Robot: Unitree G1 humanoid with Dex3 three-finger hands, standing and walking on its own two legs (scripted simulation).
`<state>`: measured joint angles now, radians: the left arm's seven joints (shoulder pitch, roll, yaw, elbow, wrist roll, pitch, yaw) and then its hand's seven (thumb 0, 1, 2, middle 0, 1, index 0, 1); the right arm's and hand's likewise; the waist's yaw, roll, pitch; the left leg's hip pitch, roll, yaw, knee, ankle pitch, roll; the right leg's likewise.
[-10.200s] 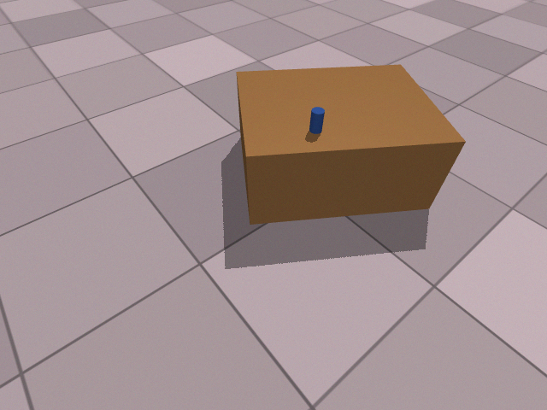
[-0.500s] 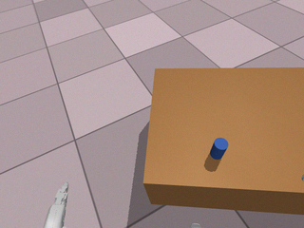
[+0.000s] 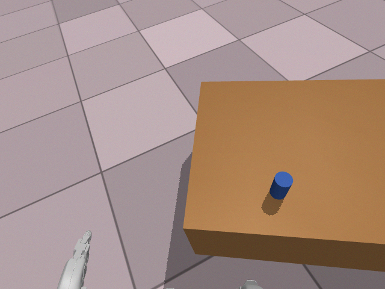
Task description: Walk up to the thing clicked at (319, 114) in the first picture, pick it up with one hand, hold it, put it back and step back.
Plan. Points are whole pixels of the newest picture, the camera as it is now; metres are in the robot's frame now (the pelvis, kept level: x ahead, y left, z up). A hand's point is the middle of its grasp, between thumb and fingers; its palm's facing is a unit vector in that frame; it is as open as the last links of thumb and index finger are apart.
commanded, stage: go down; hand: right
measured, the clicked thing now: (280, 186) +0.47 -0.22 -0.26
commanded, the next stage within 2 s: approach in 0.26 s
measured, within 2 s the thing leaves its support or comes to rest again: neither
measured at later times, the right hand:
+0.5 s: hand out of the picture +0.37 -0.39 +0.03, palm faces +0.26 +0.96 -0.07, open 17.7 cm
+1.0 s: hand (327, 194) +0.41 -0.32 -0.19, palm faces +0.20 +0.98 +0.04, open 17.7 cm
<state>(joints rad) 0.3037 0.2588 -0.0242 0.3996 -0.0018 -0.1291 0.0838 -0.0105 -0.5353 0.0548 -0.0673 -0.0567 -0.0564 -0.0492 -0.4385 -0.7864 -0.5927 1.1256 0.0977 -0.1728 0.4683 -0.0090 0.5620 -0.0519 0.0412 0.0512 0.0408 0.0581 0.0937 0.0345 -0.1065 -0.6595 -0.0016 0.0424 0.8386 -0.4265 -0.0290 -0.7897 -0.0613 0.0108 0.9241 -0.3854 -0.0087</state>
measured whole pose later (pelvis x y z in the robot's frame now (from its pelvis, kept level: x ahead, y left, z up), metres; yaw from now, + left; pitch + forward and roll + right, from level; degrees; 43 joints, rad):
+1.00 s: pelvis -0.04 +0.01 -0.13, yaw +4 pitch +29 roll +8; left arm 0.36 0.33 0.07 -0.05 0.09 -0.20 -0.03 -0.01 -0.55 0.06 -0.06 -0.04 -0.04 -0.04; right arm -0.55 -0.80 -0.82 1.21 0.16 -0.65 0.50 -0.01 0.61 -0.04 0.04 0.05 0.05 0.06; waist 0.30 0.10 -0.12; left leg -1.35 -0.04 0.09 1.47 -0.63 -0.02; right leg -1.51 -0.10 0.10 1.56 -0.57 0.01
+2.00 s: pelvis -0.05 +0.01 -0.19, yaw +6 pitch +31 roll +8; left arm 0.50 0.33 0.19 -0.47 0.06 -0.11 -0.09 -0.01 -0.54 0.05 -0.07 -0.06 -0.06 -0.05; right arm -0.55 -0.55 -0.67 1.00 0.03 -0.61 0.12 -0.01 0.58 -0.05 0.03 0.05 0.04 0.06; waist 0.35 0.06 -0.17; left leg -1.57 -0.05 0.08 1.68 -0.67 -0.01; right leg -1.70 -0.11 0.10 1.74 -0.60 0.01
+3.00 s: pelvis -0.06 +0.02 -0.18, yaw +6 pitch +32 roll +7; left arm 0.48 0.35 0.20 -0.44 0.06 -0.10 -0.08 -0.01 -0.54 0.06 -0.06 -0.05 -0.05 -0.05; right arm -0.63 -0.60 -0.68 1.07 0.01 -0.58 0.09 -0.01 0.18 -0.49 0.94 0.73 0.95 0.74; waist 0.37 0.05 -0.17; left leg -1.58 -0.06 0.08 1.67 -0.66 -0.01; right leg -1.71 -0.12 0.10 1.73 -0.59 0.02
